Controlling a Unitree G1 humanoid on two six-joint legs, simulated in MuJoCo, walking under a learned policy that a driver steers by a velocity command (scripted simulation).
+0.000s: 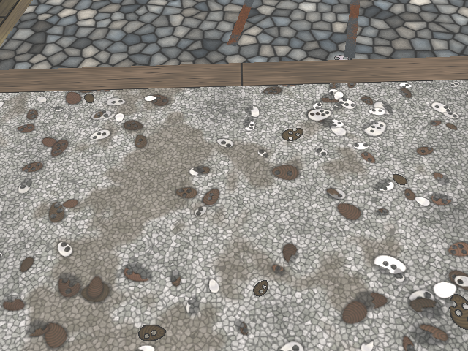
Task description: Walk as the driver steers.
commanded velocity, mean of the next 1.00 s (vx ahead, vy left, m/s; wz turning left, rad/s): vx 0.23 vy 0.00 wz -0.01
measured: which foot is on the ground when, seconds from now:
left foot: up 0.00-0.28, down 0.30-1.00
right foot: down 0.00-0.32, up 0.34-0.68, down 0.70-1.00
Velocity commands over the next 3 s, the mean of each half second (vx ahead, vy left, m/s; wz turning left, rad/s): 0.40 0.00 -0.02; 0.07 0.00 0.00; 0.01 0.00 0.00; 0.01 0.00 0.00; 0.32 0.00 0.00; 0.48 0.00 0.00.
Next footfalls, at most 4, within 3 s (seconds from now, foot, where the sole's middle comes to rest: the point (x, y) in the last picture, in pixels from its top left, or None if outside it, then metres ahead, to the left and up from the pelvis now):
0.30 left None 0.36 0.15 -0.78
0.70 right None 0.38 -0.09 -0.78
2.72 left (221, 250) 0.81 0.12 -0.78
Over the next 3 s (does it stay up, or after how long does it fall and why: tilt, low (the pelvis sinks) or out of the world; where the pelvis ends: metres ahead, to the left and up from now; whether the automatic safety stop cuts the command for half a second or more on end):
stays up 0.77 0.04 0.00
